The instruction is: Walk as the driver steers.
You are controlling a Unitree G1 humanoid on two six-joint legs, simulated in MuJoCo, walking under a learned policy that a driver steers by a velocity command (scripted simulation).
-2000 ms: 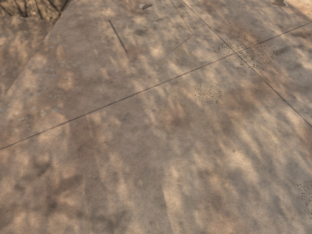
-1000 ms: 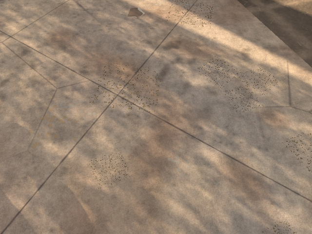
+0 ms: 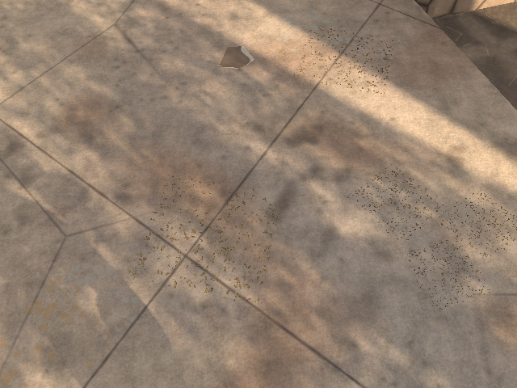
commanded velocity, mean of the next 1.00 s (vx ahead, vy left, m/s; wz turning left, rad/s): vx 0.05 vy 0.00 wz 0.52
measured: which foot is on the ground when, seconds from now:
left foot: down 0.00-0.46, up 0.48-0.92, down 0.94-1.00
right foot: up 0.00-0.44, down 0.46-0.94, up 0.96-1.00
